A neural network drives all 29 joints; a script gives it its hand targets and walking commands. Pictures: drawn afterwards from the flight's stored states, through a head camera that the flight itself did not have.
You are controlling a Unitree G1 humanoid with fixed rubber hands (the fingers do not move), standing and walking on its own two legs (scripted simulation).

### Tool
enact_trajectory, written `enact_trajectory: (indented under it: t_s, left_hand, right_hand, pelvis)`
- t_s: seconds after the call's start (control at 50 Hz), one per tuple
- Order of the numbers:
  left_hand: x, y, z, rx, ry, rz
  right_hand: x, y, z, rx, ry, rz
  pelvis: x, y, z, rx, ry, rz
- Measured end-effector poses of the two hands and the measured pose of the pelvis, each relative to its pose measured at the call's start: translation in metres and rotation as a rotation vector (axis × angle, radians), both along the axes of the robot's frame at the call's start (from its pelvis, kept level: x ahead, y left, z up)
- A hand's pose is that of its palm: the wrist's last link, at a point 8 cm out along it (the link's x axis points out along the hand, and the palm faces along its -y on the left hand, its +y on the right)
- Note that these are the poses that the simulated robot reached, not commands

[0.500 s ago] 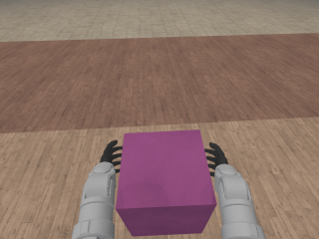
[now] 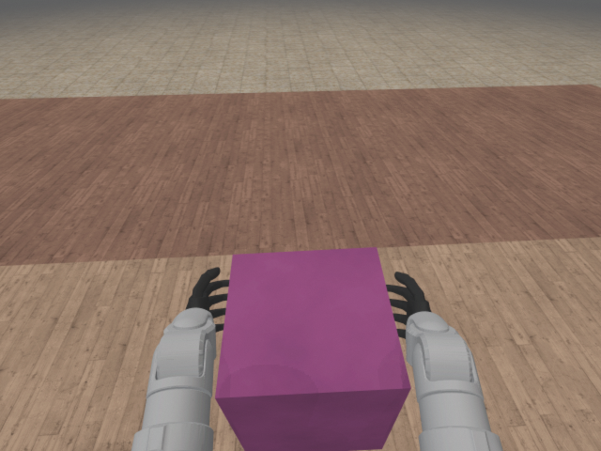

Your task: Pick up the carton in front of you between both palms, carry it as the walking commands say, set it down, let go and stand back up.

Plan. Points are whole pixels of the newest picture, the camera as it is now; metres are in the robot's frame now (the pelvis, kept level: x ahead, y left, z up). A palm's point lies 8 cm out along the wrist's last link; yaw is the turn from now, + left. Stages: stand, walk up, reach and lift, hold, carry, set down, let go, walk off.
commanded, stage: hold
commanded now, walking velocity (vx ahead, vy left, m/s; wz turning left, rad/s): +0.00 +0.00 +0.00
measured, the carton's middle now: (309, 355) +0.28 +0.00 -0.03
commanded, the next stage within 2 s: carry in 0.42 s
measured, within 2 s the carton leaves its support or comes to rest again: neither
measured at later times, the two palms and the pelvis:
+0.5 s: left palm (200, 315) +0.29 +0.15 +0.06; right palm (416, 318) +0.29 -0.15 +0.05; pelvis +0.00 +0.00 +0.00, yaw +1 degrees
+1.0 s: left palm (216, 231) +0.44 +0.15 +0.08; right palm (396, 229) +0.45 -0.15 +0.08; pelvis +0.18 -0.01 -0.01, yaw +3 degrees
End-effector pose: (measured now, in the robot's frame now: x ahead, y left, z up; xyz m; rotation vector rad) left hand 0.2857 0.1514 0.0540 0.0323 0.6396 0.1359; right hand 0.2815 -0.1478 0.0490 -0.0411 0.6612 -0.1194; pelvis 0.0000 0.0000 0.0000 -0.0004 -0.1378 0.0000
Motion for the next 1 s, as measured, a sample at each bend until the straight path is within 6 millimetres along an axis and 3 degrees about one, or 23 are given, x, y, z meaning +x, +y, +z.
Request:
enact_trajectory:
  t_s: [0.32, 0.48, 0.56, 0.64, 0.72, 0.86, 0.92, 1.0]
  left_hand:
    - [-0.001, -0.001, 0.000, -0.015, 0.000, 0.011]
    - [0.004, -0.001, 0.000, -0.014, -0.002, 0.012]
    - [0.014, 0.006, 0.005, -0.027, -0.030, 0.025]
    - [0.027, 0.022, 0.012, -0.041, -0.045, 0.050]
    - [0.052, 0.030, 0.023, -0.043, -0.001, 0.040]
    - [0.112, 0.008, 0.036, -0.075, 0.003, 0.027]
    - [0.135, -0.003, 0.030, -0.084, -0.006, 0.041]
    - [0.157, 0.000, 0.024, -0.073, 0.070, 0.069]
  right_hand:
    - [-0.001, -0.001, 0.000, 0.017, 0.000, -0.013]
    - [0.005, -0.001, 0.001, 0.009, -0.001, -0.006]
    - [0.019, 0.006, 0.008, 0.010, -0.029, -0.001]
    - [0.038, 0.022, 0.019, 0.023, -0.044, 0.007]
    - [0.058, 0.030, 0.026, 0.023, 0.001, -0.005]
    - [0.107, 0.008, 0.036, 0.051, 0.006, -0.058]
    - [0.133, -0.003, 0.030, 0.077, -0.002, -0.067]
    - [0.166, 0.000, 0.026, 0.079, 0.076, -0.043]
  pelvis:
    - [-0.011, -0.001, -0.002, 0.001, -0.007, 0.000]
    - [-0.004, -0.002, -0.004, -0.002, 0.058, 0.011]
    - [0.007, 0.003, -0.007, -0.007, 0.119, 0.040]
    - [0.027, 0.013, -0.010, 0.002, 0.157, 0.026]
    - [0.053, 0.016, -0.003, -0.018, 0.197, 0.002]
    - [0.113, 0.005, -0.004, -0.035, 0.225, 0.011]
    - [0.144, -0.002, -0.015, -0.043, 0.225, 0.039]
    - [0.183, -0.006, -0.007, -0.021, 0.231, 0.059]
